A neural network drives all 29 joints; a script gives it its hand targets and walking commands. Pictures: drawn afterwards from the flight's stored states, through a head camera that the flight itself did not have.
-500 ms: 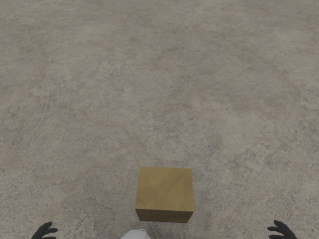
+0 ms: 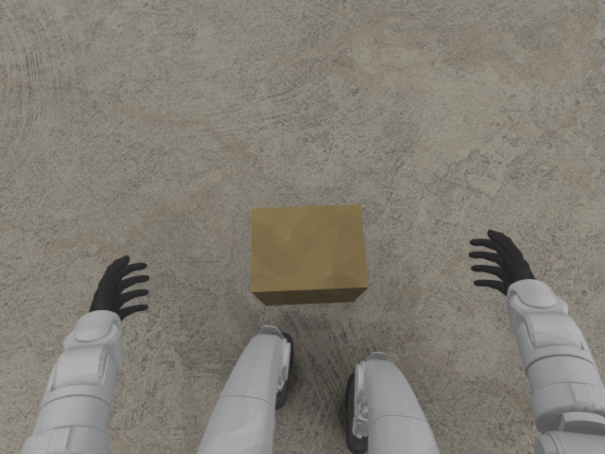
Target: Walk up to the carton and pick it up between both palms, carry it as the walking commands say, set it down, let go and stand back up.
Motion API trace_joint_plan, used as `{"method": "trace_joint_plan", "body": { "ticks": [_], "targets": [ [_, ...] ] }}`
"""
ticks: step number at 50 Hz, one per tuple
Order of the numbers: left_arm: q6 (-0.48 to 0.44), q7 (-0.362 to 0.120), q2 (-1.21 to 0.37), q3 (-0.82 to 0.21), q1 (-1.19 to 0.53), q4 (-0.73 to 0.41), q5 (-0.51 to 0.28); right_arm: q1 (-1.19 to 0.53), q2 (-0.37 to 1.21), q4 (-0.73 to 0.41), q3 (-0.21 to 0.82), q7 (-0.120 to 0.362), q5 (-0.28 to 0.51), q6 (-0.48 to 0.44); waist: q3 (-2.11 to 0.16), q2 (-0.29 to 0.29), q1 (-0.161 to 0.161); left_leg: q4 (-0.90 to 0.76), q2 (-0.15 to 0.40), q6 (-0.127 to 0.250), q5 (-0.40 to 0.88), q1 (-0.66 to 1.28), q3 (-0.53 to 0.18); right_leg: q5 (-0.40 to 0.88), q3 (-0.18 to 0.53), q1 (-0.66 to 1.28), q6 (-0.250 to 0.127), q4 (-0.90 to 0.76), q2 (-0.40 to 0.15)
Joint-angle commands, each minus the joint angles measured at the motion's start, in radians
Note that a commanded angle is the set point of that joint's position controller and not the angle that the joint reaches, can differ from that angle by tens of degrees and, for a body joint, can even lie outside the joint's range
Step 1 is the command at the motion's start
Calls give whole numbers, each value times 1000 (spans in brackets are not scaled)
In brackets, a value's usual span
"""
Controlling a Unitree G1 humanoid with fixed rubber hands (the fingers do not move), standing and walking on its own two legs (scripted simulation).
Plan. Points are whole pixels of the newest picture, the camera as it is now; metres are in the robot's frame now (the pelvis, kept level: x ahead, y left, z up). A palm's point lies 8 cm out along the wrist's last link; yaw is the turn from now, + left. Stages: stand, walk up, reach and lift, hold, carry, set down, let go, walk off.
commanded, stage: reach and lift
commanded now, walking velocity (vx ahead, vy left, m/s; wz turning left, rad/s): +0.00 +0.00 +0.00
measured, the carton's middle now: (307, 260) +0.45 +0.05 -0.56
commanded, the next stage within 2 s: none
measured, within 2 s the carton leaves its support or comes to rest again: neither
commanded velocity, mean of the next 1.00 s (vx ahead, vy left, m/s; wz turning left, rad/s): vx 0.00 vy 0.00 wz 0.00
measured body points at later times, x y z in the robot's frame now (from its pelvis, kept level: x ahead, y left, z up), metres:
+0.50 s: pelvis -0.02 -0.01 -0.03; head +0.24 +0.01 +0.33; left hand +0.38 +0.29 -0.14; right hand +0.46 -0.20 -0.13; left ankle +0.11 +0.11 -0.67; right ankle +0.03 -0.12 -0.67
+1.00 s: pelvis -0.01 +0.01 -0.07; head +0.31 +0.01 +0.25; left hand +0.47 +0.28 -0.19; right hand +0.53 -0.18 -0.18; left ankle +0.11 +0.11 -0.67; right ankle +0.03 -0.12 -0.67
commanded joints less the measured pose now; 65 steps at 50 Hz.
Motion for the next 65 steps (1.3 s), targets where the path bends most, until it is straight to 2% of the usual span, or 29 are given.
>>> {"method": "trace_joint_plan", "body": {
  "ticks": [1, 3, 9, 14, 19, 24, 28, 32, 36, 39, 44, 48, 50, 56, 59, 62, 65],
  "targets": [
    [-5, 1, 141, 41, -196, -58, -19, -174, -192, -69, -68, -19, -10, 6, -657, -32, -41, -45, 1, -49, 90, 377, -32, 37, -17, -111, -27, -159, 40],
    [-14, -1, 153, 49, -274, -48, -14, -236, -182, -75, -55, -21, 6, 2, -669, -22, -29, -36, 1, -50, 63, 336, -20, 25, -10, -134, -25, -157, 39],
    [-46, -11, 202, 97, -443, 24, 25, -419, -162, -80, -11, -39, 67, -12, -771, 19, 46, 0, -8, -44, 64, 239, 18, 35, 4, -142, -12, -131, 51],
    [-72, -27, 211, 118, -550, 103, 27, -528, -160, -57, 7, -55, 89, -20, -882, 14, 73, 32, -16, -40, 126, 180, 35, 105, 4, -136, 7, -99, 63],
    [-114, -38, 196, 126, -667, 166, 11, -619, -152, -3, 0, -68, 78, -46, -988, -33, 61, 62, -17, -36, 216, 137, 35, 195, -2, -177, 25, -67, 73],
    [-155, -45, 182, 127, -804, 189, 5, -723, -153, 44, -32, -78, 58, -79, -1082, -30, 45, 89, -19, -31, 287, 141, 20, 241, 1, -259, 29, -39, 79],
    [-176, -36, 158, 129, -878, 218, 8, -786, -164, 90, -74, -79, 39, -106, -1172, -8, 25, 108, -13, -23, 367, 197, -8, 261, -9, -377, 26, -18, 87],
    [-195, -22, 141, 145, -964, 247, 19, -875, -158, 126, -84, -71, 51, -134, -1244, 13, 34, 139, -6, -21, 437, 240, -32, 262, -14, -524, 22, -1, 91],
    [-209, -8, 148, 185, -997, 281, 44, -931, -153, 144, -84, -66, 58, -154, -1293, 7, 61, 154, -4, -22, 466, 218, -36, 270, -16, -599, 26, 12, 90],
    [-215, -10, 156, 211, -1013, 308, 48, -966, -140, 143, -70, -68, 61, -154, -1343, -25, 77, 169, -6, -18, 464, 168, -29, 279, -14, -601, 34, 21, 87],
    [-220, -21, 177, 243, -1007, 244, 59, -956, -140, 78, -72, -68, 37, -149, -1483, -66, 74, 184, -11, -16, 528, 182, -25, 351, -25, -556, 39, 44, 95],
    [-222, -39, 140, 235, -1017, 251, 60, -957, -133, 78, -86, -62, 29, -152, -1411, -53, 56, 202, -6, -19, 499, 124, -33, 312, -27, -654, 32, 64, 92],
    [-224, -43, 125, 229, -1037, 275, 63, -971, -126, 99, -94, -57, 28, -156, -1335, -45, 47, 217, -2, -23, 434, 62, -37, 255, -32, -733, 29, 83, 89],
    [-225, -44, 124, 227, -1095, 346, 73, -1010, -110, 197, -94, -54, 41, -160, -1240, -27, 53, 332, 2, -35, 275, -129, -34, 123, -36, -915, 28, 204, 85],
    [-231, -32, 155, 234, -1109, 337, 77, -1030, -119, 189, -93, -65, 55, -169, -1336, -22, 65, 418, -2, -40, 299, -153, -26, 132, -43, -948, 32, 287, 92],
    [-232, -23, 178, 222, -1108, 339, 58, -1029, -131, 187, -84, -80, 69, -170, -1419, -19, 64, 496, -6, -42, 322, -181, -17, 138, -49, -964, 29, 357, 98],
    [-236, -14, 210, 216, -1121, 283, 24, -1061, -147, 105, -65, -102, 88, -166, -1542, -44, 71, 567, -11, -39, 362, -209, -1, 178, -50, -916, 28, 417, 103]
  ]
}}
